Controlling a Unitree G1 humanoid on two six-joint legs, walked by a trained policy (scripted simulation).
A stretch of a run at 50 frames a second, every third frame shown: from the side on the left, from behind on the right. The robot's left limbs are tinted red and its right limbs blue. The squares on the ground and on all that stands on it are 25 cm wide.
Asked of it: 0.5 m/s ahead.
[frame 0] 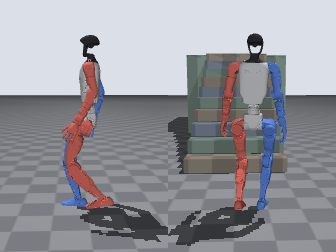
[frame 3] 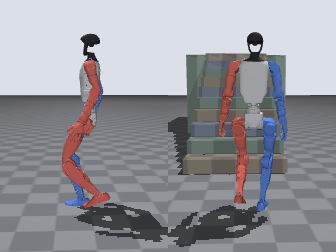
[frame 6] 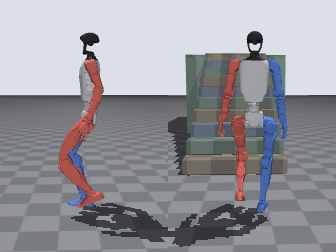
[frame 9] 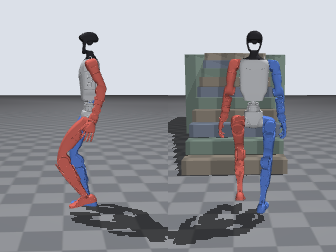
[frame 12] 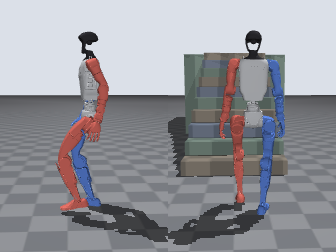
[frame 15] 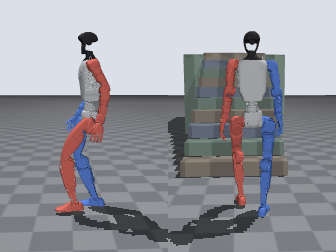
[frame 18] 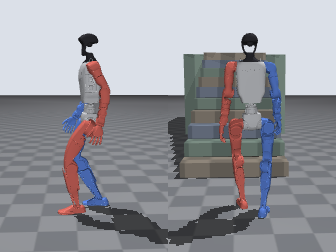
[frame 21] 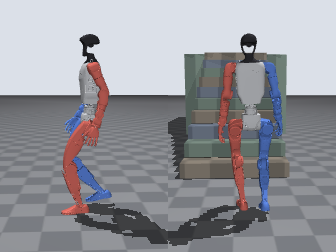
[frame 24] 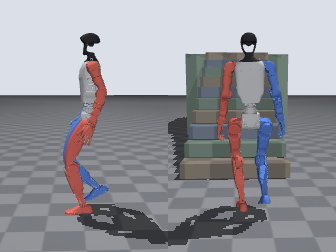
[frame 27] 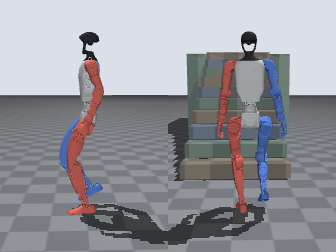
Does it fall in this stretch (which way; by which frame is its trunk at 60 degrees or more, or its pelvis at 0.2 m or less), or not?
no
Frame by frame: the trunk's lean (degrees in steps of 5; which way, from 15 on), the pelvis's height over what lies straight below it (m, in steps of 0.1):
0: 0, 0.7
3: 0, 0.8
6: 0, 0.8
9: 0, 0.8
12: 0, 0.8
15: 0, 0.8
18: 0, 0.8
21: 0, 0.7
24: 0, 0.8
27: 0, 0.8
